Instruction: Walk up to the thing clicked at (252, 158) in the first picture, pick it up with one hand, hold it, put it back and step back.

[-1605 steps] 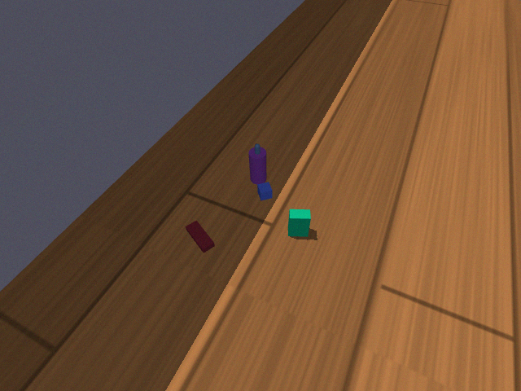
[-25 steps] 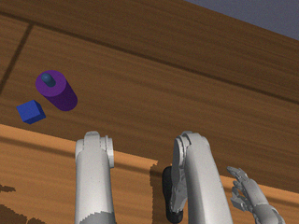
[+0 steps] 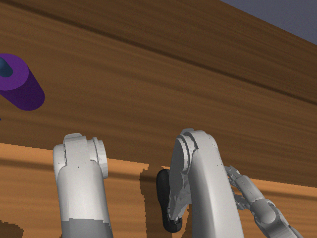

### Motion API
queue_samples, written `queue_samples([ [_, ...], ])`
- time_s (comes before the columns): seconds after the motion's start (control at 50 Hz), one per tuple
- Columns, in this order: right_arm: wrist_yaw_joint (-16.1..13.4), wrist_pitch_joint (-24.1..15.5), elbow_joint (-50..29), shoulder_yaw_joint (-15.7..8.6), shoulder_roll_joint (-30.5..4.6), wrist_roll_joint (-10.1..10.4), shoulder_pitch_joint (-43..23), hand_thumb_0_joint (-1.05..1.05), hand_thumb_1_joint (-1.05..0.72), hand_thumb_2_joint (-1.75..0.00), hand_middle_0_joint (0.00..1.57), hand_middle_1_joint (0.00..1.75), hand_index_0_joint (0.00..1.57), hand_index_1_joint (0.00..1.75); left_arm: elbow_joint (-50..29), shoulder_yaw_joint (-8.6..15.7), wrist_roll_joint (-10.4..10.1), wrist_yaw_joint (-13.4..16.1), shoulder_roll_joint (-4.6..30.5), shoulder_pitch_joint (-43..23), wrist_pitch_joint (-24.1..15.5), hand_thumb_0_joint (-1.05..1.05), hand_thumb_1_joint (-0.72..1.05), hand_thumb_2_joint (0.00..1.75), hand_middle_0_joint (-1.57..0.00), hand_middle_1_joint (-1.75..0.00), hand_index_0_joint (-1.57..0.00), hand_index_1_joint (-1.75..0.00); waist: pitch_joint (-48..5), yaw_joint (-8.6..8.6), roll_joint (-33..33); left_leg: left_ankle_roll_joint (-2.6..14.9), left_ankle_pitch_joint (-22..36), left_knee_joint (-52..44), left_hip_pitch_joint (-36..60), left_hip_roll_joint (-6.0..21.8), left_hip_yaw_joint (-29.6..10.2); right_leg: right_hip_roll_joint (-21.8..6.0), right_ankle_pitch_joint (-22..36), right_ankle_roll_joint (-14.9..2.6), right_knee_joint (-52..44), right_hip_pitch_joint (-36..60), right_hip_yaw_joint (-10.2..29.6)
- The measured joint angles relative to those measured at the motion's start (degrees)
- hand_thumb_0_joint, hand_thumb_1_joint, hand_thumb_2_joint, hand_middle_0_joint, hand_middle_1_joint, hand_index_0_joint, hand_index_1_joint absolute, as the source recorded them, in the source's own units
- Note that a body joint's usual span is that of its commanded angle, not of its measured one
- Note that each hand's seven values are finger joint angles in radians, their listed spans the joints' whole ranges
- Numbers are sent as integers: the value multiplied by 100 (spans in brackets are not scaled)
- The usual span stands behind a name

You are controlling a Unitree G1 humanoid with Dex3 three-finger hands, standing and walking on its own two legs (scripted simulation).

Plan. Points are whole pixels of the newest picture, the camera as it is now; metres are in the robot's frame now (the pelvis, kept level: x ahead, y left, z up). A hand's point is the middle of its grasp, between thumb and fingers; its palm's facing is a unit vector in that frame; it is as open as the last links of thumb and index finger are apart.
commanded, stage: approach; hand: left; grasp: from the side
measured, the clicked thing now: (15, 82) +0.46 +0.34 -0.20
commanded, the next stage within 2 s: close in in 0.12 s
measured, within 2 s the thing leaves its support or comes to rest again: neither
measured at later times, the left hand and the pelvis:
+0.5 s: hand out of the picture +0.40 +0.37 -0.18, palm faces +0.48 -0.88 +0.01, open 17.5 cm; pelvis -0.01 +0.01 -0.04, yaw -4 degrees
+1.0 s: hand (11, 103) +0.41 +0.34 -0.19, palm faces +0.46 -0.89 +0.00, open 17.5 cm; pelvis -0.01 +0.02 -0.04, yaw -5 degrees
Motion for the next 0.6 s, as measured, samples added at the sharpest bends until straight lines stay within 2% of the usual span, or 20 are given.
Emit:
queue_samples([
  [0.08, 71, 199, -28, 177, 35, -186, -142, 0, -90, -89, 20, 31, 20, 31, -75, -103, 184, 242, -90, 15, -248, -1, -61, 3, -10, -10, -8, -11, 245, -85, -135, 0, -33, 263, -66, -28, -127, 43, -7, -6, 174, -13, -72],
  [0.28, 239, 533, -207, 601, 0, -504, -405, 0, -92, -90, 20, 31, 20, 31, 150, -689, 180, 995, -497, 137, -1000, -1, -61, 6, -10, -13, -8, -14, 628, -274, -266, 42, -74, 684, -83, -48, -367, 155, 36, 35, 397, 60, -209],
  [0.4, 354, 632, -337, 824, -10, -699, -591, 0, -93, -90, 20, 31, 20, 31, 278, -772, 328, 1632, -751, 216, -1479, -1, -61, 4, -10, -13, -9, -13, 797, -389, -392, 25, -92, 872, -7, -44, -537, 236, 109, 78, 473, 138, -307],
  [0.48, 429, 709, -381, 908, -18, -808, -659, 0, -93, -90, 20, 31, 20, 31, 264, -738, 444, 2077, -806, 264, -1718, -1, -61, 4, -10, -13, -10, -13, 892, -424, -467, 10, -83, 953, 28, -52, -623, 266, 153, 71, 503, 175, -362],
  [0.6, 508, 817, -335, 916, -55, -910, -640, 0, -93, -90, 20, 31, 20, 31, 163, -1090, 444, 2403, -849, 421, -1930, -1, -61, 6, -9, -14, -9, -13, 946, -413, -459, 28, -63, 1005, 22, -58, -642, 277, 180, 66, 531, 188, -373],
])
